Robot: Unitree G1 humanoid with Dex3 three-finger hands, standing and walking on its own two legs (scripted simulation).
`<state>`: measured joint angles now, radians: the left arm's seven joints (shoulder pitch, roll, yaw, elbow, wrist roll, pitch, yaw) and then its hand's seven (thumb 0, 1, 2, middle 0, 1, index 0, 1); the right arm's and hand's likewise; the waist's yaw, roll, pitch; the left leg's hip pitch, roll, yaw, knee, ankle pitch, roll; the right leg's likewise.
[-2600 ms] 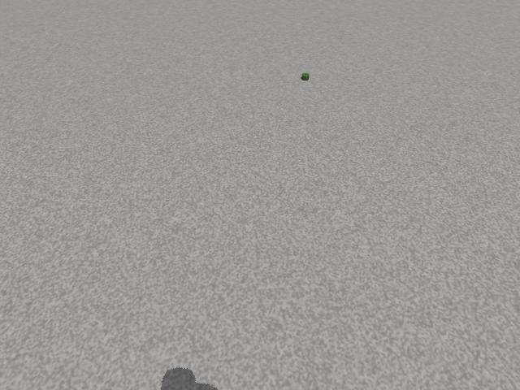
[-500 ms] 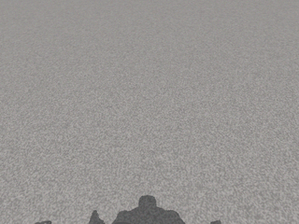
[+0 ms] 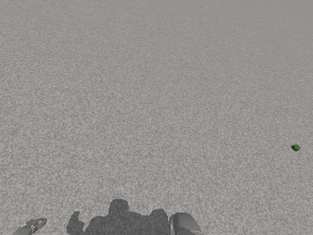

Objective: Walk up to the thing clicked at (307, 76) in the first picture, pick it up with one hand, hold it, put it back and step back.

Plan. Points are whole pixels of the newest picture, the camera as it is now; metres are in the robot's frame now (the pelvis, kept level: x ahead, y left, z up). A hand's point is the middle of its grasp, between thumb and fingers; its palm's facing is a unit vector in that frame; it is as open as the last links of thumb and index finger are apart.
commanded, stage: walk up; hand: left
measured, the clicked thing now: (295, 147) +0.90 -1.32 -0.74
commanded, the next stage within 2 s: none
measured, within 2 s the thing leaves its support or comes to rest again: neither
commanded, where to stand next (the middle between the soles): +0.72 -1.68 m, yaw +24 degrees
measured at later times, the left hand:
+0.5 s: hand (132, 234) +0.16 +0.05 -0.12, palm faces +0.19 -0.90 -0.40, open 7.4 cm
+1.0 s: hand (198, 166) +0.37 -0.18 -0.14, palm faces +0.12 -0.92 -0.37, open 7.4 cm
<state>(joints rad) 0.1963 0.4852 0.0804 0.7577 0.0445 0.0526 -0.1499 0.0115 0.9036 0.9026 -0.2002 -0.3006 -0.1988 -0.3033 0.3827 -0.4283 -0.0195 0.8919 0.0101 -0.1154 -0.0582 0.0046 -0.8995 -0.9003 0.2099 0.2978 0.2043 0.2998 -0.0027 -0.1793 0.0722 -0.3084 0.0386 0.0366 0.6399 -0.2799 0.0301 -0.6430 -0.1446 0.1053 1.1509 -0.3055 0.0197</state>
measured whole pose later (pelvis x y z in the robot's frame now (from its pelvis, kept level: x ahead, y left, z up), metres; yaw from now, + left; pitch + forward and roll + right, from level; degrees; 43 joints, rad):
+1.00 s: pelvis +0.31 -0.49 -0.02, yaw +12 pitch -1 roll +0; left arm 0.22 0.50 0.14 0.73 0.05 0.08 -0.14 0.01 0.91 0.90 -0.20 -0.30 -0.20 -0.30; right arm 0.34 -0.55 -0.06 0.92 -0.04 -0.07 -0.07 0.01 -0.90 -0.90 0.21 0.30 0.21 0.30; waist -0.03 -0.06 0.05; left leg -0.40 0.26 -0.11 0.78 -0.41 0.04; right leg -0.48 -0.09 0.04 0.83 -0.35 0.06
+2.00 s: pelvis +0.51 -0.90 +0.00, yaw +16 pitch +0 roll -1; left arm 0.25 0.46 0.06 0.72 0.06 0.08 -0.08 0.01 0.90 0.90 -0.20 -0.30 -0.20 -0.30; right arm 0.34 -0.43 -0.01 0.95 0.02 -0.08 -0.08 0.01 -0.90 -0.90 0.21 0.30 0.20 0.30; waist 0.06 -0.02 0.07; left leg -0.49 0.01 0.10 0.90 -0.44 0.07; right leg -0.37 0.05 -0.06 0.67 -0.30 -0.08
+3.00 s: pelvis +0.59 -1.29 -0.01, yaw +17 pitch -3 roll -1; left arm 0.21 0.50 0.09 0.72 0.06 0.11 -0.09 0.01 0.90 0.90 -0.20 -0.30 -0.20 -0.30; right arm 0.39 -0.45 -0.05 0.86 -0.02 -0.09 -0.09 0.00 -0.90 -0.90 0.21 0.30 0.21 0.30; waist -0.01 -0.13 0.14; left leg -0.42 0.10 0.01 0.75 -0.28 0.01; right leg -0.58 0.00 0.20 1.20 -0.38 0.00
